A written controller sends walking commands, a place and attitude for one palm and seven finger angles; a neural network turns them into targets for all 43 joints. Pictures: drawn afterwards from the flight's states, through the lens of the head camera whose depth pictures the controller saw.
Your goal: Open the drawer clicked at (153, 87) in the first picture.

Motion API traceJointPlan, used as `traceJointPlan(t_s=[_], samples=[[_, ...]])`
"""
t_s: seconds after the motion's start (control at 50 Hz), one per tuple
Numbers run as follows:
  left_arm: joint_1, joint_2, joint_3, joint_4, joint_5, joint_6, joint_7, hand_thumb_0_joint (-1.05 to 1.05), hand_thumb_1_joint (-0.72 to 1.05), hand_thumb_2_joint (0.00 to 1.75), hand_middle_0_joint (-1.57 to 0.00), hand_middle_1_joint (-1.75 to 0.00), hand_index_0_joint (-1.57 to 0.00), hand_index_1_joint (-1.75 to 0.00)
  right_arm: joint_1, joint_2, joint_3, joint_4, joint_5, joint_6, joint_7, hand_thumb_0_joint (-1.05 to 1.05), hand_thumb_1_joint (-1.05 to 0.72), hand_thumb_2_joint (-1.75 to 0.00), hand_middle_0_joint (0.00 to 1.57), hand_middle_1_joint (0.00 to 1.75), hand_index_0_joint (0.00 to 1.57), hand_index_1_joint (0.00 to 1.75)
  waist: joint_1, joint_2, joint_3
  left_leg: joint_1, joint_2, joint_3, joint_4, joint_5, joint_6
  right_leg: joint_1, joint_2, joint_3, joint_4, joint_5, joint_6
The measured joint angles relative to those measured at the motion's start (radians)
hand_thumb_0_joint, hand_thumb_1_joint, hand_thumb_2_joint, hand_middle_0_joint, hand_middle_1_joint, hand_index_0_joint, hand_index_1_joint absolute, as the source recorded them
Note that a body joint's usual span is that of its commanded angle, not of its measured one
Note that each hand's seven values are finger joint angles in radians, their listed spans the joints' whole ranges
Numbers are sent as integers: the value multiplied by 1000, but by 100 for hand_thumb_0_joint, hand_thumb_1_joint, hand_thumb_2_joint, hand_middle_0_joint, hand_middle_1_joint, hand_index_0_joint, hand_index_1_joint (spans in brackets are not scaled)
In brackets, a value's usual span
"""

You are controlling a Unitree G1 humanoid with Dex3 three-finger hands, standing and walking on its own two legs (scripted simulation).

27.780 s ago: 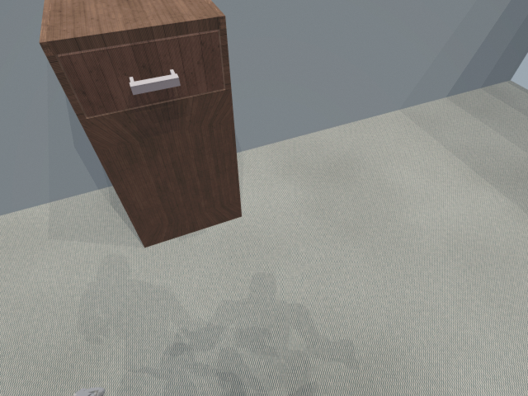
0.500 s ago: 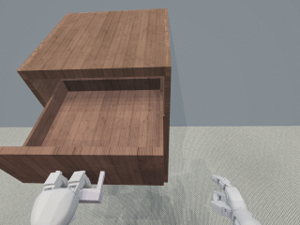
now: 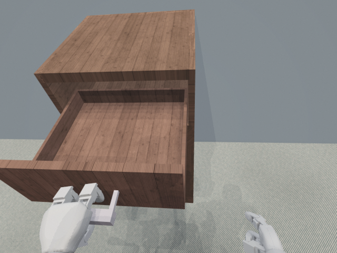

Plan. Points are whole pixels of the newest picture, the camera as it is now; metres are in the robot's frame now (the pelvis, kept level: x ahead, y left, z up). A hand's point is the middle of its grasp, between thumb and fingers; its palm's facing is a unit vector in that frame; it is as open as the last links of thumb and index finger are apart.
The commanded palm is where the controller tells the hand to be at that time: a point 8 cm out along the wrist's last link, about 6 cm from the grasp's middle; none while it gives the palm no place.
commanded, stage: open the thumb to release the handle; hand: left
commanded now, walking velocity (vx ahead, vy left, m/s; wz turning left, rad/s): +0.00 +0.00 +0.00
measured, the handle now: (87, 204) +0.20 +0.22 +0.04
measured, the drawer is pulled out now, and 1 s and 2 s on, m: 0.29 0.29 0.28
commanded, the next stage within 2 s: lift the hand off the handle in 0.18 s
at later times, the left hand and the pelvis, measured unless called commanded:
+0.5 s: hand (81, 227) +0.16 +0.22 +0.02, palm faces +0.03 -0.10 -0.99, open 13.6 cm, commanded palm +0.14 +0.23 +0.08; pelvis -0.01 +0.00 +0.01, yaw +1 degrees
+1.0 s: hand (74, 218) +0.17 +0.22 +0.06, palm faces +0.00 -0.11 -0.99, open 13.0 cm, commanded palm +0.14 +0.23 +0.14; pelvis -0.01 +0.01 +0.02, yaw +0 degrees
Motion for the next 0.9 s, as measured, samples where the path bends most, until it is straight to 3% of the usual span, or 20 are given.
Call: traceJointPlan(t_s=[0.18, 0.3, 0.6, 0.78, 0.9], samples=[[-37, 9, 37, 35, -16, -38, -52, 0, -22, 41, -36, -124, -35, -123, -7, -9, 7, -2, -6, -27, -16, 1, -90, -89, 21, 30, 20, 30, -1, -5, 25, 44, 8, -7, -62, 45, -9, 47, 8, -7, -65, 43, -10], [-47, 14, 45, 51, -5, -72, -40, 0, -40, 33, -35, -123, -33, -121, -16, -26, -16, 10, -10, -35, -20, 1, -90, -89, 21, 30, 20, 30, 3, -10, 35, 45, 8, -11, -79, 59, -10, 53, 9, -11, -89, 59, -11], [-107, -1, -11, 98, 24, -55, 14, 0, -48, 30, -38, -123, -35, -126, -39, -4, -19, 41, -4, -22, -33, 1, -90, -89, 20, 30, 20, 30, 19, -13, 29, 21, -6, -14, -64, 53, 2, 34, -5, -11, -76, 54, 2], [-127, 11, -42, 77, -1, 1, -71, 0, -49, 30, -37, -121, -41, -125, -51, 16, 3, 28, 2, -19, -35, 1, -90, -89, 21, 30, 20, 30, 17, 4, 41, 78, -9, -11, -98, 66, 7, 91, -7, -8, -110, 66, 7], [-121, 35, -30, 37, -23, -12, -115, 0, -49, 30, -36, -121, -45, -124, -47, 10, 5, 23, -2, -28, -38, 1, -90, -89, 21, 30, 20, 30, 19, 6, 58, 126, -6, -11, -137, 80, 8, 140, -2, -7, -154, 83, 8]])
